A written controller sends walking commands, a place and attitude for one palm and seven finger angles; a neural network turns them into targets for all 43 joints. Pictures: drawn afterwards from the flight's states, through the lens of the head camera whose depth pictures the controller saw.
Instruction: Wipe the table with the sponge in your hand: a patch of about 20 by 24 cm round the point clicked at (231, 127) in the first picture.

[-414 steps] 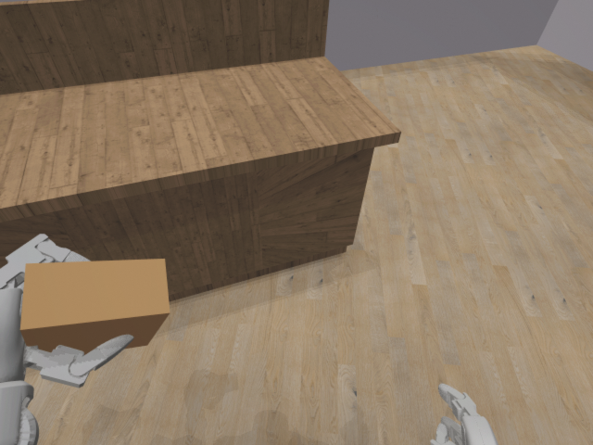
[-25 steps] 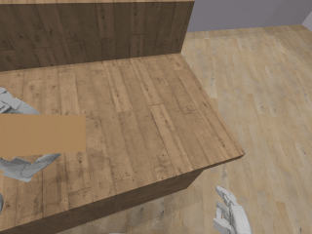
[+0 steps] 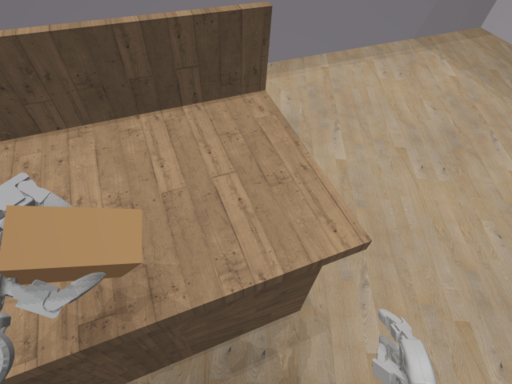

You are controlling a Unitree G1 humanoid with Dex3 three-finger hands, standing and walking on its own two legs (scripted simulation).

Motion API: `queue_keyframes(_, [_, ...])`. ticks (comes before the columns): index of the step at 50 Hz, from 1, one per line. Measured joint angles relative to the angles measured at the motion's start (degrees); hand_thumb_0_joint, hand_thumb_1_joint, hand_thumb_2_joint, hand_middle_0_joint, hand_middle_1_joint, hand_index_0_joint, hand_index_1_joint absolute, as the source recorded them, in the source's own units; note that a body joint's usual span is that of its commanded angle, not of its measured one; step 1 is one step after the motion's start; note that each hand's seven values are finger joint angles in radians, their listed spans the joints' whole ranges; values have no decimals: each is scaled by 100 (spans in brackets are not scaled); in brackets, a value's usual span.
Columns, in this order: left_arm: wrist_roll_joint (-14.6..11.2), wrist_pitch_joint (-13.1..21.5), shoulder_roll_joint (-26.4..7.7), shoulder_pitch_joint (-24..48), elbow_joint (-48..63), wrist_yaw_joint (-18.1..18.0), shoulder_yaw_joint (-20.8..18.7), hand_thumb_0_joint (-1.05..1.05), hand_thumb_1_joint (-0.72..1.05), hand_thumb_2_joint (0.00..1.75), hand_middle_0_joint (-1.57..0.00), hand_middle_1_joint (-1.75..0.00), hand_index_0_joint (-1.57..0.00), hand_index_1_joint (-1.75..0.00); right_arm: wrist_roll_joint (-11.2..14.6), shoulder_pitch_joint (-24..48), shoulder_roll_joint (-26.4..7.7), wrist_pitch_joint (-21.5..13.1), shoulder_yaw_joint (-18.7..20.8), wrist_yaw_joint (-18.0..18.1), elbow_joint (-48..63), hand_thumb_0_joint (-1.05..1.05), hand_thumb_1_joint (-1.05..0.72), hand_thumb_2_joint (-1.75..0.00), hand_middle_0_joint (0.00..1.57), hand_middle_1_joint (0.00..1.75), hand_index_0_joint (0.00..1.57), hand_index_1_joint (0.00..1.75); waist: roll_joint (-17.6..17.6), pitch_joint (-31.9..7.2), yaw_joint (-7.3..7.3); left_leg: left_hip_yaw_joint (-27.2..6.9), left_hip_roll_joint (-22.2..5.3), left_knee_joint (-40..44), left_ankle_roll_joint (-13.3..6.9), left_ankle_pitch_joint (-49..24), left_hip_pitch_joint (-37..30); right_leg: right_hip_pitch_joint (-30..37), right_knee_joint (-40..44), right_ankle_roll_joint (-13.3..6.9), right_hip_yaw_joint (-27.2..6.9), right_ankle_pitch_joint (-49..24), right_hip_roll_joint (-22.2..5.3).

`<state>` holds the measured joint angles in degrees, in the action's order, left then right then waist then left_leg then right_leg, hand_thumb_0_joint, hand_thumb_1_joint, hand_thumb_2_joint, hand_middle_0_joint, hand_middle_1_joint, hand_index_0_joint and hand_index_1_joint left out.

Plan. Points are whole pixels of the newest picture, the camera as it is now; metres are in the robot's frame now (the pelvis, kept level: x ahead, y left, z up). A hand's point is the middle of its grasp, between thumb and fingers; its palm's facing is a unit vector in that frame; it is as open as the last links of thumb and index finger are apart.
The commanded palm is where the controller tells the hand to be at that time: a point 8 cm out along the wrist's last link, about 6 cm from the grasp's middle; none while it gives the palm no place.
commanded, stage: come to a stop and stand still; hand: left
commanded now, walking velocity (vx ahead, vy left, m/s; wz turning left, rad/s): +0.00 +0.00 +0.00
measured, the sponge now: (94, 248) +0.23 +0.21 +0.15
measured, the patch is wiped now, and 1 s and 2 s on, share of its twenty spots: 0.00 0.00 0.00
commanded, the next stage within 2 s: look again from close up in 0.94 s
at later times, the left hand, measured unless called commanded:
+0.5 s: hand out of the picture +0.26 +0.32 +0.21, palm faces +0.49 -0.76 -0.42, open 9.7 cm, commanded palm +0.18 +0.31 +0.18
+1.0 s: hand (11, 209) +0.26 +0.31 +0.17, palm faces +0.33 -0.82 -0.46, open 9.7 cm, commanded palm +0.20 +0.34 +0.18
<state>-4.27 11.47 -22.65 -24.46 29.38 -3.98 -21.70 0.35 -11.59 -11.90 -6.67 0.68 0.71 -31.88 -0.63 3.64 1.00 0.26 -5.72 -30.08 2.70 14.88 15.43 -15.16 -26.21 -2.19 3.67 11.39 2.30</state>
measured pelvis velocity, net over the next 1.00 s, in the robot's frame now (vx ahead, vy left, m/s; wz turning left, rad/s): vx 0.03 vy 0.07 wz -0.02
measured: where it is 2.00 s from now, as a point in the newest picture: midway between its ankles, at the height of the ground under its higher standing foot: outside the picture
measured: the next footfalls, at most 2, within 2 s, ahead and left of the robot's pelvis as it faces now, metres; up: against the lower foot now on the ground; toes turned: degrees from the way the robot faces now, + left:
none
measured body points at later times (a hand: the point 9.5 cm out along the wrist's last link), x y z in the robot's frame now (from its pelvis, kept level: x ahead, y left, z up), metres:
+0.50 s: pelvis +0.01 +0.03 +0.00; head +0.05 +0.05 +0.45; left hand +0.23 +0.35 +0.23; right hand +0.19 -0.20 -0.08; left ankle +0.01 +0.15 -0.74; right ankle +0.03 -0.10 -0.74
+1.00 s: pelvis +0.03 +0.07 +0.00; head +0.08 +0.09 +0.45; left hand +0.24 +0.35 +0.19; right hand +0.22 -0.14 -0.07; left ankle +0.01 +0.15 -0.74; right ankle +0.03 -0.09 -0.74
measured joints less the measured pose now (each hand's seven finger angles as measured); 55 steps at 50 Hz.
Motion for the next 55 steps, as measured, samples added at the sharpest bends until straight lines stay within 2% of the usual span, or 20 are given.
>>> queue_keyframes(8, [-4,-281,182,-223,-304,-115,168,-1,-46,101,-79,-134,-79,-134,53,-142,-208,56,30,146,-225,2,-90,-90,20,30,20,30,120,-132,-178,-170,43,-51,-241,73,21,11,12,-66,11,39,65])
queue_keyframes(11, [30,-254,185,-304,-224,-139,271,-1,-46,101,-79,-134,-79,-134,38,-183,-228,22,23,173,-295,2,-90,-90,20,30,20,30,111,-133,-193,-185,88,61,-225,27,-48,81,96,-33,23,22,22])
queue_keyframes(16, [55,-137,40,-351,-81,-183,208,-1,-46,101,-79,-134,-79,-134,34,-126,-190,-31,9,196,-319,2,-90,-90,20,30,20,30,101,-91,-140,-150,175,240,-34,-55,-177,161,168,52,-13,0,-78])
queue_keyframes(18, [95,20,-558,313,-284,-40,119,-1,-47,101,-79,-134,-79,-133,247,-284,-197,-100,-143,413,-137,2,-90,-90,20,30,20,30,67,-30,14,-235,257,140,-50,-39,-83,93,16,115,70,78,-165])
queue_keyframes(19, [119,136,-793,663,-437,-20,-66,-1,-47,101,-79,-134,-79,-133,227,-264,-154,-171,-180,401,-170,2,-90,-90,20,30,20,30,27,-11,62,-265,282,68,-57,-16,-26,43,-65,117,98,125,-191])
queue_keyframes(22, [20,323,-1090,1247,-802,-153,-623,-1,-47,101,-79,-134,-79,-133,129,-126,-92,-280,-303,208,-242,2,-90,-90,20,30,20,30,-57,-65,126,-250,315,-138,-176,122,150,-118,-149,103,21,145,-178])
queue_keyframes(23, [-23,348,-1056,1248,-862,-201,-734,-1,-47,101,-79,-134,-79,-133,112,-101,-87,-300,-314,132,-232,2,-90,-90,20,30,20,30,-63,-99,111,-216,321,-174,-175,151,174,-152,-167,127,-30,152,-178])
queue_keyframes(25, [-61,324,-782,1026,-808,-262,-721,-1,-46,101,-79,-134,-79,-134,101,-109,-91,-349,-283,-1,-190,2,-90,-90,20,30,20,30,-62,-140,60,-125,367,-167,-177,193,138,-141,-159,211,-126,172,-227])
queue_keyframes(29, [86,166,36,223,-494,-217,4,-1,-46,101,-79,-134,-79,-134,79,-121,-102,-371,-210,-123,-181,2,-90,-90,20,30,20,30,-109,-82,-9,52,545,-3,-363,229,-97,15,-82,408,-298,204,-403])
queue_keyframes(31, [239,63,241,-36,-388,-137,343,-1,-46,101,-79,-134,-79,-134,26,-74,-56,-321,-212,-115,-199,2,-90,-90,20,30,20,30,-202,20,-24,86,616,51,-424,229,-173,77,-55,469,-332,216,-474])
queue_keyframes(34, [394,-64,87,-105,-234,-87,429,-1,-46,101,-79,-134,-79,-133,-62,46,86,-203,-247,-73,-186,2,-90,-90,20,30,20,30,-424,226,-10,89,679,68,-467,226,-216,87,-120,457,-328,238,-535])
queue_keyframes(38, [423,-180,-362,56,127,-168,25,-1,-47,101,-79,-134,-79,-133,-136,174,210,-171,-258,-97,-50,2,-90,-90,20,30,20,30,-538,438,69,58,667,-8,-484,244,-166,1,-277,312,-196,186,-544])
queue_keyframes(41, [380,-159,-495,140,444,-207,-260,-1,-47,101,-79,-134,-79,-133,-163,199,205,-198,-239,-159,54,2,-90,-90,20,30,20,30,-423,430,121,48,650,-131,-508,318,-106,5,-285,225,-72,214,-554])
queue_keyframes(44, [321,-46,-385,87,643,-190,-347,-1,-47,101,-79,-134,-79,-133,-150,226,177,-202,-253,-201,67,2,-90,-90,20,30,20,30,-243,308,139,90,644,-176,-525,379,-108,59,-201,240,-3,251,-578])
queue_keyframes(48, [259,3,-204,12,421,-93,-249,-1,-47,101,-79,-134,-79,-133,-93,251,207,-74,-311,-171,41,1,-90,-90,20,30,20,30,-99,142,89,142,662,-42,-510,328,-189,89,-137,327,-4,219,-613])
queue_keyframes(53, [215,-272,-48,13,-210,-30,-92,-1,-47,101,-79,-134,-79,-133,-19,201,247,109,-390,-70,60,1,-90,-90,21,30,20,30,-74,67,-11,132,622,134,-434,190,-246,153,39,449,20,155,-580])
queue_keyframes(55, [204,-374,36,6,-281,-38,3,-1,-47,101,-79,-134,-79,-133,-6,154,219,126,-393,-28,84,1,-90,-90,21,30,20,30,-70,86,-54,89,577,160,-392,138,-239,174,95,416,64,101,-533])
